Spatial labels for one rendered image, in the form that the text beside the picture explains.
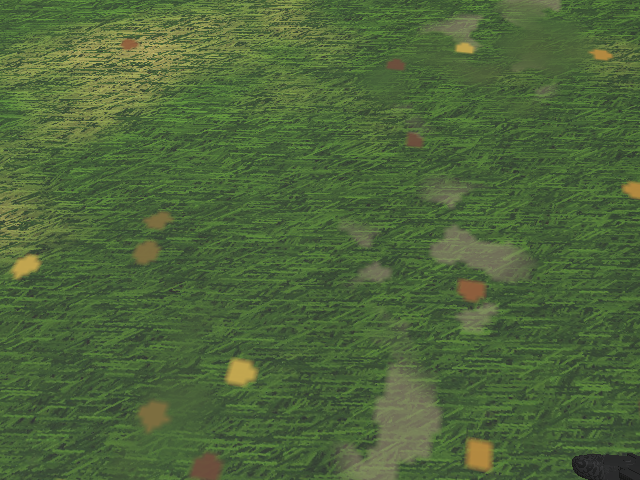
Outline right robot hand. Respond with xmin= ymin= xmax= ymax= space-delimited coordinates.
xmin=572 ymin=453 xmax=640 ymax=480

